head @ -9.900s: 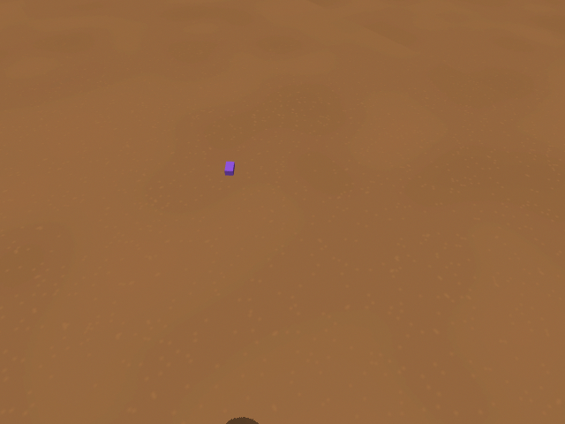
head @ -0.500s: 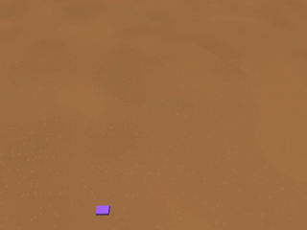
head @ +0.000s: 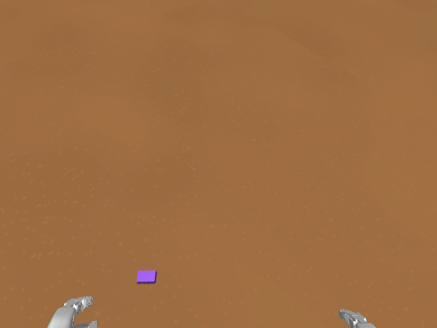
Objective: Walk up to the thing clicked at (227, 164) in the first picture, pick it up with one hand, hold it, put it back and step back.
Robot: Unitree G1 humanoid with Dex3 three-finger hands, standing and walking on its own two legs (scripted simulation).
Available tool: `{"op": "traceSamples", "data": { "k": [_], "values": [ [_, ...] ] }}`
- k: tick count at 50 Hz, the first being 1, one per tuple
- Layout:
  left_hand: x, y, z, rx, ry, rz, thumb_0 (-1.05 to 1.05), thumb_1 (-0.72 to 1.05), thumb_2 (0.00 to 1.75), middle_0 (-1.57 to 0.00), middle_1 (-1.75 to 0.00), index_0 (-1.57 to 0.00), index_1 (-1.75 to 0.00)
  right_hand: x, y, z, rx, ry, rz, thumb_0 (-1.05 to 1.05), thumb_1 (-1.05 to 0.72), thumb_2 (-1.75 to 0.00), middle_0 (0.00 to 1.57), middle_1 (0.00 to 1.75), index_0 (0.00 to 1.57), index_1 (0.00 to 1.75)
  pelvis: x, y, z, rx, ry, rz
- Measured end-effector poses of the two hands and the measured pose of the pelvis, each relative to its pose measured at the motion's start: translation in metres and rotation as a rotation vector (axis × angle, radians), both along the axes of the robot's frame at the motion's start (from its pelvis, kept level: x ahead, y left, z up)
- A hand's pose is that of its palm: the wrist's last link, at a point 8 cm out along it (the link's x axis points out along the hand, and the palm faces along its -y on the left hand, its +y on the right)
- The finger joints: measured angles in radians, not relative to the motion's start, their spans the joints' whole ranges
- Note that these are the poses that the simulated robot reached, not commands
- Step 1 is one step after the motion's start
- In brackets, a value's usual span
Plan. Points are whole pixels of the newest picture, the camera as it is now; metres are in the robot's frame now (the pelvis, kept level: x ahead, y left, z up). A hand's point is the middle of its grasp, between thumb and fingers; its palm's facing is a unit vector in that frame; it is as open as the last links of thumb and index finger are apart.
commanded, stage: rise first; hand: left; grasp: from above
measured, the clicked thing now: (146, 276) +0.37 +0.29 -0.76
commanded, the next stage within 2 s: none
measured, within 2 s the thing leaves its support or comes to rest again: neither
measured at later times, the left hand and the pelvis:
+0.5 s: hand out of the picture +0.13 +0.27 -0.23, palm faces -0.18 -0.86 -0.47, open 12.6 cm; pelvis -0.01 +0.03 -0.09, yaw -2 degrees
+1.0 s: hand (103, 321) +0.18 +0.31 -0.38, palm faces -0.44 -0.56 -0.70, open 12.6 cm; pelvis -0.06 +0.03 -0.24, yaw -2 degrees
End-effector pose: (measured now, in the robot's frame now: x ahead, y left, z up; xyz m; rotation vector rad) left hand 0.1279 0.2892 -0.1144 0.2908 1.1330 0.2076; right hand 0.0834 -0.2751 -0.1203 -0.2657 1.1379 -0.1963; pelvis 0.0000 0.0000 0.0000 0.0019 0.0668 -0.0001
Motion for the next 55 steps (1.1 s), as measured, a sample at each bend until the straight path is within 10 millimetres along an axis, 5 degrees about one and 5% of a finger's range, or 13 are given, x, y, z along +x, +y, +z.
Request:
{"op": "traceSamples", "data": {
  "k": [7,16,28,37,44,55],
  "values": [
    [0.034,0.007,-0.015,0.043,-0.025,-0.106,0.01,0.29,0.82,-0.31,-0.63,-0.31,-0.64,0.001,0.019,-0.01,0.037,-0.059,-0.027,0.0,-0.9,-0.89,0.2,0.3,0.21,0.3,-0.002,0.005,-0.019,-0.001,0.091,-0.016],
    [0.016,0.016,-0.046,0.103,0.036,-0.143,0.0,-0.19,0.78,-0.36,-0.72,-0.35,-0.74,0.018,0.034,-0.027,0.04,-0.144,-0.002,0.0,-0.94,-0.9,0.2,0.3,0.21,0.3,-0.003,0.018,-0.048,-0.015,0.168,-0.021],
    [0.003,0.026,-0.079,0.167,-0.01,-0.253,0.0,-0.31,0.77,-0.38,-0.77,-0.37,-0.79,0.059,0.056,-0.057,0.025,-0.28,0.071,0.01,-0.94,-0.9,0.2,0.3,0.21,0.3,-0.013,0.031,-0.094,-0.038,0.259,-0.02],
    [-0.005,0.031,-0.11,0.22,0.008,-0.336,0.0,-0.32,0.76,-0.38,-0.77,-0.37,-0.79,0.071,0.067,-0.082,0.031,-0.357,0.128,0.01,-0.94,-0.9,0.2,0.3,0.21,0.3,-0.025,0.035,-0.128,-0.047,0.326,-0.018],
    [0.021,0.044,-0.165,0.333,-0.027,-0.489,0.0,-0.32,0.76,-0.38,-0.77,-0.37,-0.79,0.067,0.058,-0.138,0.014,-0.354,0.175,0.01,-0.94,-0.9,0.2,0.3,0.21,0.3,-0.044,0.031,-0.181,-0.041,0.414,-0.017],
    [0.083,0.05,-0.26,0.519,-0.15,-0.755,0.0,-0.3,0.76,-0.39,-0.74,-0.38,-0.76,0.02,0.028,-0.274,0.013,-0.187,0.156,0.01,-0.95,-0.91,0.2,0.3,0.21,0.3,-0.076,0.022,-0.286,-0.039,0.522,-0.034]
  ]
}}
